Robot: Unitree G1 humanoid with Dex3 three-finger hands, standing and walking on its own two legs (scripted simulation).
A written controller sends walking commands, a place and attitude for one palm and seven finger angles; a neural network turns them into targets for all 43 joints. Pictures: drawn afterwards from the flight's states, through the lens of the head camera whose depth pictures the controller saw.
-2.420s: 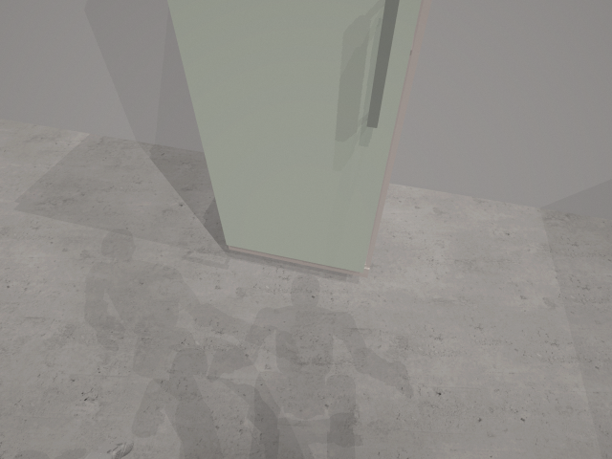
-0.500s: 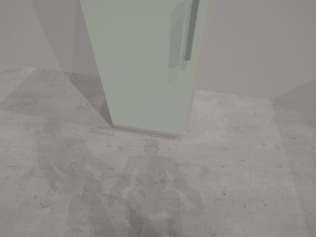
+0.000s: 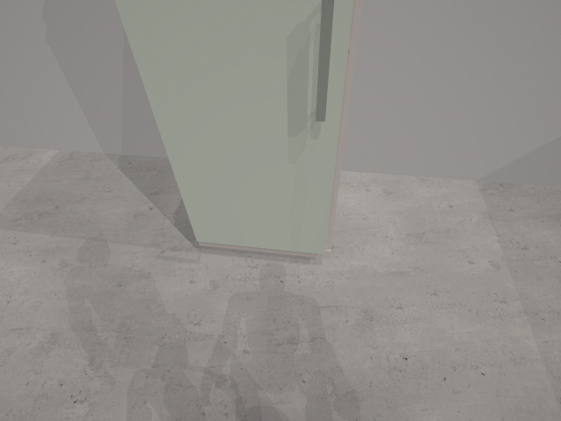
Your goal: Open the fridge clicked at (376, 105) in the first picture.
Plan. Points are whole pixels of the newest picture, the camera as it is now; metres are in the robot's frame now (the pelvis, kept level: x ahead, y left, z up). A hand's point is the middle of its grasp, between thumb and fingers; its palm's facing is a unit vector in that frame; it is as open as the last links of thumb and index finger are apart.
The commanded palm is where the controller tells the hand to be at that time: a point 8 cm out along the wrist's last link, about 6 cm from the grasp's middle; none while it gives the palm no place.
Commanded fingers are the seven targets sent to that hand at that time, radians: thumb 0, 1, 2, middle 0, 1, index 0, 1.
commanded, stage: take the last steps up to it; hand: right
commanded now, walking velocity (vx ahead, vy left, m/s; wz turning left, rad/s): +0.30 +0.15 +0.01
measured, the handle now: (324, 62) +0.85 -0.06 +0.13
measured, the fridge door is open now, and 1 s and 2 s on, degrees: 0 0 0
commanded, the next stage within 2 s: come to a stop and stand still in 0.82 s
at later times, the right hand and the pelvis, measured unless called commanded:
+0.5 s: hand out of the picture +0.06 -0.08 -0.17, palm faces +0.12 +0.99 -0.09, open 7.4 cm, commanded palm none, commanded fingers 0.00 -0.90 -0.90 0.20 0.30 0.20 0.30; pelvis +0.16 +0.05 +0.00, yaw -2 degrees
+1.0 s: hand (342, 282) +0.44 -0.10 -0.17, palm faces -0.02 +0.98 -0.21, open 7.4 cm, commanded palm none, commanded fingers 0.00 -0.90 -0.90 0.20 0.30 0.20 0.30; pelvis +0.36 +0.09 +0.00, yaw +0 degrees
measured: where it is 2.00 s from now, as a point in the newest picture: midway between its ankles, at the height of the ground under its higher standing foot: (276, 404)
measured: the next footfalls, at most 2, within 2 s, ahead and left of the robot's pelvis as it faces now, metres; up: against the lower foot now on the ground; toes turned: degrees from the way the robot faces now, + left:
left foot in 0.14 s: +0.08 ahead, +0.13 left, +0.00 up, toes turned +4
right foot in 0.54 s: +0.31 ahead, -0.05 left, +0.00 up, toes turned -11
